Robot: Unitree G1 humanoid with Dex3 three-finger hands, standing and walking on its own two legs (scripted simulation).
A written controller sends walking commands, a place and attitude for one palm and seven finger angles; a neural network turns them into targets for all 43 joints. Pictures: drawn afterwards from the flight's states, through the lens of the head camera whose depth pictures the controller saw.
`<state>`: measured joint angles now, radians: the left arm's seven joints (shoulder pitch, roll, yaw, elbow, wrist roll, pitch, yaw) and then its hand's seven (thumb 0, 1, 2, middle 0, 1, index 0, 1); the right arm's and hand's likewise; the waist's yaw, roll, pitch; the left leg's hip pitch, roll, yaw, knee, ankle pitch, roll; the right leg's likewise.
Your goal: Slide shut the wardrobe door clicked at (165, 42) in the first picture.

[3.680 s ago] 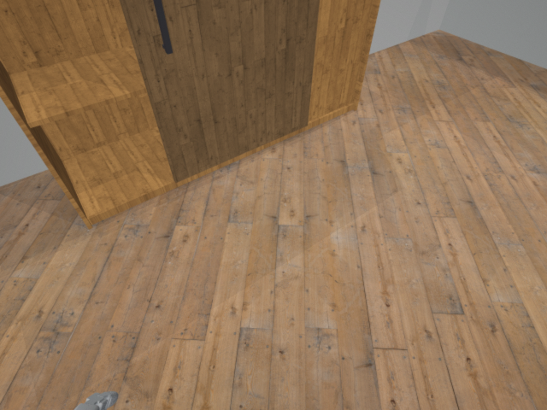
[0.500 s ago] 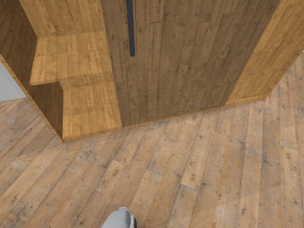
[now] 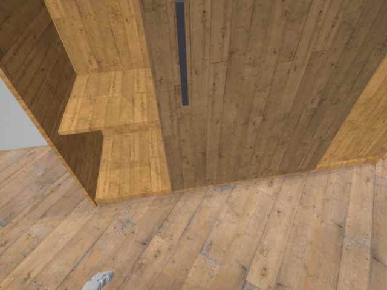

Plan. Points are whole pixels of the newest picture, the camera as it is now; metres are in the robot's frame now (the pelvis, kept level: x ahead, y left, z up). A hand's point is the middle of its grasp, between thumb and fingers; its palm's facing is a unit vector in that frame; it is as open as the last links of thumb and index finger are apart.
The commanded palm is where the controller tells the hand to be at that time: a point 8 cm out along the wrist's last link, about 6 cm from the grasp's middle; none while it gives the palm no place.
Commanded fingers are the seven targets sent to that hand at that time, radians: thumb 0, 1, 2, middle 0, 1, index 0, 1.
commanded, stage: turn to face it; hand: right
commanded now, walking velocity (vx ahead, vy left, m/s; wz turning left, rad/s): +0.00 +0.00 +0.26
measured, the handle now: (182, 58) +0.75 +0.07 +0.11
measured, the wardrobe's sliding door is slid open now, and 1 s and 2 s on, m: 0.43 0.43 0.43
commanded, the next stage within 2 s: take the last steps up to it in 0.08 s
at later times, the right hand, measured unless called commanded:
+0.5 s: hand out of the picture +0.12 -0.16 -0.16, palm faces -0.12 +0.97 -0.20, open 7.4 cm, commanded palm none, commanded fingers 0.00 -0.90 -0.90 0.20 0.30 0.20 0.30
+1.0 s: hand (266, 269) +0.22 -0.17 -0.17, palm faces -0.12 +0.98 -0.15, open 7.4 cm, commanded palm none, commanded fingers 0.00 -0.90 -0.90 0.20 0.30 0.20 0.30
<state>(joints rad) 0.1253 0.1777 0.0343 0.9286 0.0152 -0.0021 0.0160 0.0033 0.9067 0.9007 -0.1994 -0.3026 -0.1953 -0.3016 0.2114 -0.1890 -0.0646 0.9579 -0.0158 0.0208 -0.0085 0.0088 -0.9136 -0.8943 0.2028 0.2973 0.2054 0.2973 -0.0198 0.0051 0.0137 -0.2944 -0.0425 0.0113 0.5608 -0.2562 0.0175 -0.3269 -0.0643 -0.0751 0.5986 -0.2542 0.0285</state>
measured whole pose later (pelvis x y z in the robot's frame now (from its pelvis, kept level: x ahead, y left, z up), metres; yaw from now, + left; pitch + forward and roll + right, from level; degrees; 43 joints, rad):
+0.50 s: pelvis +0.04 +0.01 +0.01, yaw +8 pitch +0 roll +1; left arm 0.37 0.21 0.05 1.12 0.03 0.03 0.01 0.01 0.91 0.90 -0.20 -0.30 -0.20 -0.30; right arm 0.22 -0.16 -0.05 1.03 -0.02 -0.01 0.01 0.01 -0.91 -0.89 0.20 0.30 0.20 0.30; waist 0.04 -0.04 0.01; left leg -0.17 0.01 0.10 0.49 -0.31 0.03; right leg -0.32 -0.11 -0.14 0.74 -0.45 0.01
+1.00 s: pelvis +0.20 +0.01 +0.01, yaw +10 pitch -1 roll +0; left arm 0.23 0.15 0.04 1.05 0.02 -0.06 0.02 0.00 0.94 0.90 -0.20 -0.30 -0.20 -0.30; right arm 0.30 -0.17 -0.06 1.11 -0.02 -0.01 0.00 0.01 -0.91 -0.89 0.20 0.30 0.20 0.30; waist 0.00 0.05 0.04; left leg -0.43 0.07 0.05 1.10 -0.35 0.02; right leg -0.25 -0.03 -0.19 0.50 -0.24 -0.05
